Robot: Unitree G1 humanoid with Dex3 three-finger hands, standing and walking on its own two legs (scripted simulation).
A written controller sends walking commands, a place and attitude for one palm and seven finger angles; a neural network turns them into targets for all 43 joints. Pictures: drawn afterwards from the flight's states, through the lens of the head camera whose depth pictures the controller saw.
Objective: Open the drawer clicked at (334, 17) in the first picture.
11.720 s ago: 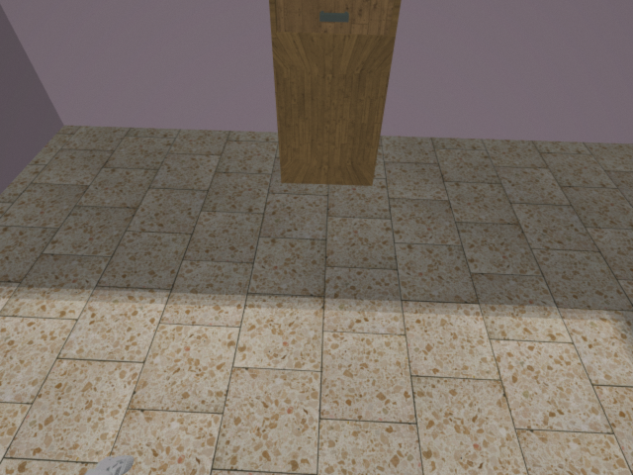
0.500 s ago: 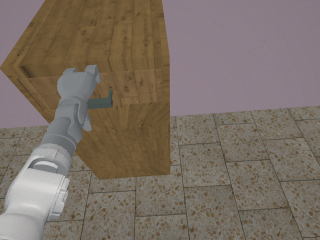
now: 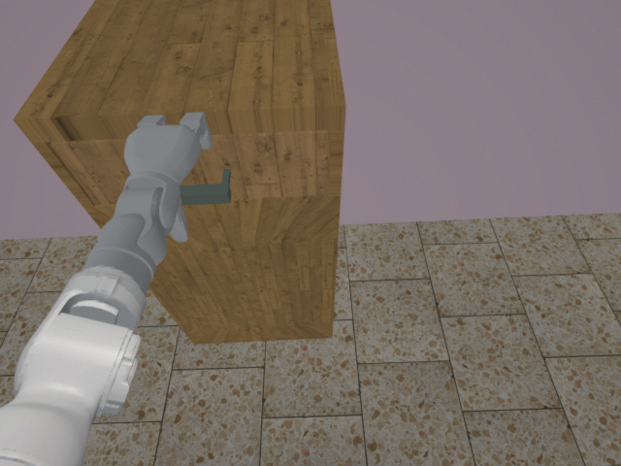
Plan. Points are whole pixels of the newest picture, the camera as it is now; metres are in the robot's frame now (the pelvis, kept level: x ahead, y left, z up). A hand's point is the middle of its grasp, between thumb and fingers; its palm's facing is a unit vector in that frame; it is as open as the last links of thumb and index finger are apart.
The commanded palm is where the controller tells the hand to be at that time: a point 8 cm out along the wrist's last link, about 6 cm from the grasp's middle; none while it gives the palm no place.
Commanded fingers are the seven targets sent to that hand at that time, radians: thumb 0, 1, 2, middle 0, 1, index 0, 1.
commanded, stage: move the hooked fingers above the handle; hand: left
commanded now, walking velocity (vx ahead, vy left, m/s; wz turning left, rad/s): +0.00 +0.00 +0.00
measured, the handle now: (198, 185) +0.53 +0.17 +0.03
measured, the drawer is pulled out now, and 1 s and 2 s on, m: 0.00 0.00 0.00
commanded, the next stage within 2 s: none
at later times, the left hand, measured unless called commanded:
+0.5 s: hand (176, 175) +0.48 +0.18 +0.10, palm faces +0.04 +0.01 -1.00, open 13.7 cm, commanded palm +0.45 +0.19 +0.14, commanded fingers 0.00 -0.50 0.30 -0.30 -1.20 -0.30 -1.20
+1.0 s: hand (179, 176) +0.48 +0.18 +0.10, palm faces +0.04 +0.00 -1.00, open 13.5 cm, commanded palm +0.45 +0.19 +0.14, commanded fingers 0.00 -0.50 0.30 -0.30 -1.20 -0.30 -1.20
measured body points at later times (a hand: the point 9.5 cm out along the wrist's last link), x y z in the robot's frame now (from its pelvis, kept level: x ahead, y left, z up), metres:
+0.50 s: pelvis +0.00 +0.00 +0.00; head +0.06 -0.02 +0.45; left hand +0.47 +0.18 +0.15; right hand +0.07 -0.27 -0.14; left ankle -0.03 +0.11 -0.73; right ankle +0.01 -0.12 -0.73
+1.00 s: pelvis +0.01 -0.01 +0.00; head +0.07 -0.03 +0.45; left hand +0.48 +0.18 +0.15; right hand +0.07 -0.28 -0.14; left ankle -0.03 +0.11 -0.73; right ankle +0.01 -0.12 -0.73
